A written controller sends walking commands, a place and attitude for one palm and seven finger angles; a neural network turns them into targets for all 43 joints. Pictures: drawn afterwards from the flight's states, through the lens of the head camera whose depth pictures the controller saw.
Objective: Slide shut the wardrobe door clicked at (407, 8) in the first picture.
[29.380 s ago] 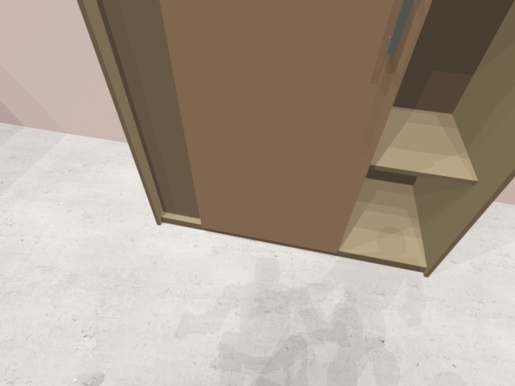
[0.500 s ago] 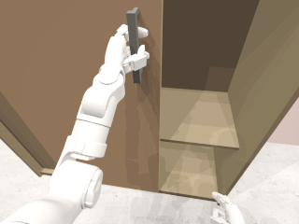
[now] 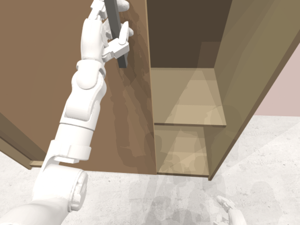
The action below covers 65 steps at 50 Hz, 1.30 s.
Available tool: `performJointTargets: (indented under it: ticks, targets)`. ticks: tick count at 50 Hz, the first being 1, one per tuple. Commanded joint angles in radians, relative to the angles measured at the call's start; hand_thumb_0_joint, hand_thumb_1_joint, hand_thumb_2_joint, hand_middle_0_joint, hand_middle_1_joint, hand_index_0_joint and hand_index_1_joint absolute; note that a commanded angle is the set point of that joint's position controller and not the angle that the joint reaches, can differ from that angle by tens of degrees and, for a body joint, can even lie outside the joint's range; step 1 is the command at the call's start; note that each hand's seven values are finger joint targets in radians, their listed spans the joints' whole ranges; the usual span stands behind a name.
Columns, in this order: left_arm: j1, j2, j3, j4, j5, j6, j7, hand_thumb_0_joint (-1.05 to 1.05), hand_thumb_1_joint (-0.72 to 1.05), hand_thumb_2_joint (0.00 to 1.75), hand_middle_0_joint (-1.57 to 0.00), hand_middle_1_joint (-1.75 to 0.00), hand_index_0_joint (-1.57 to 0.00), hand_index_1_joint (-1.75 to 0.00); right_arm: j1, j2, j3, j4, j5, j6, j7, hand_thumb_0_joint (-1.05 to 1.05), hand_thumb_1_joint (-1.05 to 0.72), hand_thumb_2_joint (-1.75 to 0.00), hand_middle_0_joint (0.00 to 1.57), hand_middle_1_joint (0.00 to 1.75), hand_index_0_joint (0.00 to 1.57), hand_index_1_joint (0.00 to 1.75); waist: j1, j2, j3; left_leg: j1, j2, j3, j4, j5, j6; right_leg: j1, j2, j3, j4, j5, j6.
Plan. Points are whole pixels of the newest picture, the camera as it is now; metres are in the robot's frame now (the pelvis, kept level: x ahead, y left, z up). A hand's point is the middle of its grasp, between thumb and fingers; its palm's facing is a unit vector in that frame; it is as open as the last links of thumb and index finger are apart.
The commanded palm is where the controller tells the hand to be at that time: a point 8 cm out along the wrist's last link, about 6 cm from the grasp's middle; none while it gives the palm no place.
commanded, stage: step sideways, sliding the door along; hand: left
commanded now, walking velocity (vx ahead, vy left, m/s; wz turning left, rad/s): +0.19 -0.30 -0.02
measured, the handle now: (118, 26) +0.47 +0.09 +0.28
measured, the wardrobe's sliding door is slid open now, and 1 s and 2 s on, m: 0.34 0.21 0.00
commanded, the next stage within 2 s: stop walking and hold the door there in 1.82 s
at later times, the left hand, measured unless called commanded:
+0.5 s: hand (141, 41) +0.43 +0.04 +0.27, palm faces +0.17 -0.98 -0.08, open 6.4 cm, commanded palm +0.41 +0.02 +0.26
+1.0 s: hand (189, 40) +0.44 -0.06 +0.27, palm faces +0.33 -0.94 -0.09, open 6.6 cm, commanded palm +0.41 -0.09 +0.26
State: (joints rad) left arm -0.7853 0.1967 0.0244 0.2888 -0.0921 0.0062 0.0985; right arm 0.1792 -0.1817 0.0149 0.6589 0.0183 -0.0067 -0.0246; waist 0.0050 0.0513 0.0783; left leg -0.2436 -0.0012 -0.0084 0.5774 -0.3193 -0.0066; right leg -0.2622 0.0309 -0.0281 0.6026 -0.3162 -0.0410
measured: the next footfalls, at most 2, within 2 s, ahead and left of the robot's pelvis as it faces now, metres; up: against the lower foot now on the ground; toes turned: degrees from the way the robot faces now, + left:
left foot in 0.30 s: +0.06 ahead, +0.08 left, +0.00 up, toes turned +9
right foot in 0.64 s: +0.17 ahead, -0.37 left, +0.00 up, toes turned +5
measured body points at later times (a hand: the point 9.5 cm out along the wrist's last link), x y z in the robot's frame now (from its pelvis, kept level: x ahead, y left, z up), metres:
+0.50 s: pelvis +0.01 -0.11 +0.00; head +0.09 -0.11 +0.44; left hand +0.41 +0.09 +0.27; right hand +0.24 -0.29 -0.11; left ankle +0.02 +0.07 -0.73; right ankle +0.12 -0.27 -0.67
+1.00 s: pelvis +0.08 -0.27 -0.01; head +0.15 -0.26 +0.43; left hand +0.41 -0.01 +0.27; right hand +0.34 -0.44 -0.10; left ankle +0.05 -0.04 -0.73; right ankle +0.14 -0.39 -0.71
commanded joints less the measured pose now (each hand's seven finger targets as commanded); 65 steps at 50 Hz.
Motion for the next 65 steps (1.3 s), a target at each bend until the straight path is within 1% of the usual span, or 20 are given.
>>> performJointTargets:
  ticks: [1, 3, 4, 7, 13, 16, 21, 27, 31, 33, 35, 37, 39, 41, 46, 51, 55, 60, 62, 65]
  targets:
    - [-0.592, 0.153, 0.031, -0.329, 0.038, -0.145, -0.036, 0.0, 0.9, 0.9, -0.45, -1.4, -0.45, -1.4, -0.115, -0.122, -0.062, -0.151, 0.011, -0.021, -0.004, 0.0, -0.9, -0.9, 0.2, 0.3, 0.2, 0.3, -0.021, -0.164, -0.448, 0.077, 0.106, -0.007, 0.228, 0.473, 0.06, 0.285, -0.117, 0.103, -0.264, 0.381, -0.041]
    - [-0.604, 0.168, 0.073, -0.306, 0.039, -0.154, -0.044, 0.0, 0.9, 0.9, -0.45, -1.4, -0.45, -1.4, -0.134, -0.106, -0.085, -0.147, 0.021, -0.017, -0.007, 0.0, -0.9, -0.9, 0.2, 0.3, 0.2, 0.3, -0.005, -0.403, -0.367, -0.192, -0.017, 0.024, 0.453, -0.131, 0.02, 0.376, -0.279, 0.279, -0.229, 0.751, -0.157]
    - [-0.581, 0.147, 0.065, -0.296, 0.042, -0.166, -0.043, 0.0, 0.9, 0.9, -0.45, -1.4, -0.45, -1.4, -0.138, -0.092, -0.082, -0.144, 0.021, -0.022, -0.013, 0.0, -0.9, -0.9, 0.2, 0.3, 0.2, 0.3, 0.007, -0.311, -0.359, -0.23, -0.003, -0.006, 0.491, -0.176, 0.025, 0.403, -0.299, 0.275, -0.178, 0.82, -0.166]
    - [-0.568, 0.083, 0.0, -0.374, 0.052, -0.198, -0.039, 0.0, 0.9, 0.9, -0.45, -1.4, -0.45, -1.4, -0.158, -0.062, -0.057, -0.143, 0.007, -0.018, -0.013, 0.0, -0.9, -0.9, 0.2, 0.3, 0.2, 0.3, 0.001, -0.13, -0.345, -0.188, 0.008, 0.043, 0.357, -0.123, 0.024, 0.37, -0.26, 0.186, -0.148, 0.833, -0.154]
    - [-0.565, 0.007, -0.11, -0.462, 0.044, -0.21, -0.029, 0.0, 0.9, 0.9, -0.45, -1.4, -0.45, -1.4, -0.13, -0.085, -0.08, -0.172, 0.014, 0.016, -0.005, 0.0, -0.9, -0.9, 0.2, 0.3, 0.2, 0.3, -0.046, -0.144, -0.461, 0.208, 0.029, 0.118, -0.14, 0.252, 0.054, 0.237, -0.168, 0.053, 0.088, 0.939, -0.042]
    - [-0.584, -0.112, -0.205, -0.451, 0.009, -0.217, -0.054, 0.0, 0.9, 0.9, -0.45, -1.4, -0.45, -1.4, -0.127, -0.137, -0.103, -0.191, 0.021, 0.035, 0.046, 0.0, -0.9, -0.9, 0.2, 0.3, 0.2, 0.3, -0.092, 0.141, -0.472, 0.716, 0.522, -0.432, -0.073, 1.071, 0.304, -0.434, -0.002, 0.156, 0.756, -0.23, 0.019]
    - [-0.664, -0.052, -0.166, -0.512, 0.034, -0.207, -0.065, 0.0, 0.9, 0.9, -0.45, -1.4, -0.45, -1.4, -0.18, -0.145, -0.105, -0.182, 0.025, 0.031, 0.072, 0.0, -0.9, -0.9, 0.2, 0.3, 0.2, 0.3, -0.039, -0.001, -0.347, 0.357, 0.457, -0.202, -0.087, 0.64, 0.224, -0.333, -0.105, 0.163, 0.491, -0.138, 0.008]
    - [-0.656, -0.166, -0.284, -0.431, 0.031, -0.196, -0.102, 0.0, 0.9, 0.9, -0.45, -1.4, -0.45, -1.4, -0.203, -0.142, -0.111, -0.224, 0.059, -0.016, 0.07, 0.0, -0.9, -0.9, 0.2, 0.3, 0.2, 0.3, -0.041, 0.265, -0.333, 0.129, 0.334, 0.083, -0.081, 0.484, 0.112, 0.044, -0.032, -0.07, 0.224, 0.0, 0.057]
    - [-0.579, -0.101, -0.241, -0.449, 0.037, -0.196, -0.079, 0.0, 0.9, 0.9, -0.45, -1.4, -0.45, -1.4, -0.164, -0.11, -0.09, -0.212, 0.073, -0.021, 0.06, 0.0, -0.9, -0.9, 0.2, 0.3, 0.2, 0.3, -0.031, 0.116, -0.363, 0.241, 0.215, 0.089, 0.25, 0.565, 0.026, 0.176, -0.009, -0.066, -0.188, 0.352, 0.052]
    - [-0.511, -0.021, -0.191, -0.457, 0.055, -0.186, -0.065, 0.0, 0.9, 0.9, -0.45, -1.4, -0.45, -1.4, -0.168, -0.071, -0.085, -0.197, 0.059, -0.025, 0.045, 0.0, -0.9, -0.9, 0.2, 0.3, 0.2, 0.3, -0.043, -0.184, -0.374, -0.014, 0.085, 0.086, 0.399, 0.117, -0.018, 0.373, -0.2, 0.129, -0.184, 1.005, -0.036]
    - [-0.501, 0.022, -0.146, -0.524, 0.048, -0.181, -0.056, 0.0, 0.9, 0.9, -0.45, -1.4, -0.45, -1.4, -0.199, -0.08, -0.105, -0.173, 0.057, -0.014, 0.031, 0.0, -0.9, -0.9, 0.2, 0.3, 0.2, 0.3, -0.023, -0.478, -0.383, -0.108, 0.087, -0.024, 0.476, -0.231, 0.0, 0.35, -0.294, 0.258, -0.105, 1.043, -0.115]
    - [-0.452, -0.063, -0.211, -0.637, 0.023, -0.178, -0.043, 0.0, 0.9, 0.9, -0.45, -1.4, -0.45, -1.4, -0.215, -0.065, -0.083, -0.161, 0.05, -0.029, 0.017, 0.0, -0.9, -0.9, 0.2, 0.3, 0.2, 0.3, -0.052, -0.23, -0.377, -0.056, 0.105, -0.006, 0.118, -0.129, 0.009, 0.334, -0.264, 0.168, -0.017, 1.006, -0.085]
    - [-0.456, -0.075, -0.234, -0.719, 0.006, -0.198, -0.044, 0.0, 0.9, 0.9, -0.45, -1.4, -0.45, -1.4, -0.219, -0.09, -0.103, -0.164, 0.041, -0.029, 0.021, 0.0, -0.9, -0.9, 0.2, 0.3, 0.2, 0.3, -0.064, -0.02, -0.446, 0.311, 0.225, 0.021, -0.191, 0.569, 0.035, 0.119, -0.153, 0.022, 0.194, 0.7, 0.022]
    - [-0.38, -0.103, -0.247, -0.726, 0.011, -0.227, -0.063, 0.0, 0.9, 0.9, -0.45, -1.4, -0.45, -1.4, -0.188, -0.144, -0.122, -0.216, 0.027, -0.015, 0.07, 0.0, -0.9, -0.9, 0.2, 0.3, 0.2, 0.3, -0.045, 0.22, -0.468, 0.517, 0.507, -0.234, -0.095, 1.159, 0.191, -0.198, -0.064, 0.082, 0.482, -0.214, 0.047]
    - [-0.428, -0.053, -0.208, -0.761, 0.034, -0.234, -0.066, 0.0, 0.9, 0.9, -0.45, -1.4, -0.45, -1.4, -0.2, -0.147, -0.139, -0.226, 0.034, -0.063, 0.117, 0.0, -0.9, -0.9, 0.2, 0.3, 0.2, 0.3, -0.035, 0.325, -0.344, 0.4, 0.429, 0.058, -0.016, 0.946, 0.1, -0.119, -0.057, 0.036, 0.244, -0.123, 0.038]
    - [-0.302, -0.003, -0.18, -0.752, 0.05, -0.215, -0.078, 0.0, 0.9, 0.9, -0.45, -1.4, -0.45, -1.4, -0.199, -0.117, -0.109, -0.247, 0.067, -0.08, 0.096, 0.0, -0.9, -0.9, 0.2, 0.3, 0.2, 0.3, -0.037, 0.052, -0.362, 0.257, 0.294, 0.115, 0.172, 0.619, 0.056, 0.192, -0.036, -0.032, -0.145, 0.395, 0.053]
    - [-0.226, 0.056, -0.135, -0.837, 0.033, -0.211, -0.063, 0.0, 0.9, 0.9, -0.45, -1.4, -0.45, -1.4, -0.222, -0.084, -0.118, -0.23, 0.061, -0.094, 0.066, 0.0, -0.9, -0.9, 0.2, 0.3, 0.2, 0.3, -0.012, -0.412, -0.37, -0.1, 0.084, -0.008, 0.513, -0.309, -0.01, 0.301, -0.312, 0.331, -0.103, 1.237, -0.076]
    - [-0.206, -0.03, -0.22, -0.982, 0.005, -0.245, -0.043, 0.0, 0.9, 0.9, -0.45, -1.4, -0.45, -1.4, -0.235, -0.081, -0.1, -0.21, 0.033, -0.074, 0.054, 0.0, -0.9, -0.9, 0.2, 0.3, 0.2, 0.3, -0.056, -0.132, -0.466, 0.25, 0.218, 0.079, -0.187, 0.452, -0.003, 0.235, -0.191, 0.136, 0.104, 0.913, -0.012]
    - [-0.138, -0.076, -0.246, -0.946, 0.011, -0.261, -0.066, 0.0, 0.9, 0.9, -0.45, -1.4, -0.45, -1.4, -0.218, -0.134, -0.127, -0.242, 0.025, -0.067, 0.088, 0.0, -0.9, -0.9, 0.2, 0.3, 0.2, 0.3, -0.023, 0.107, -0.479, 0.521, 0.558, -0.148, -0.11, 1.156, 0.171, -0.152, -0.079, 0.085, 0.316, -0.086, 0.042]
    - [-0.267, -0.117, -0.278, -0.952, 0.055, -0.269, -0.073, 0.0, 0.9, 0.9, -0.45, -1.4, -0.45, -1.4, -0.226, -0.12, -0.114, -0.242, 0.015, -0.082, 0.112, 0.0, -0.9, -0.9, 0.2, 0.3, 0.2, 0.3, -0.03, 0.186, -0.408, 0.428, 0.539, -0.005, -0.083, 0.993, 0.186, -0.187, -0.083, 0.109, 0.422, -0.18, 0.037]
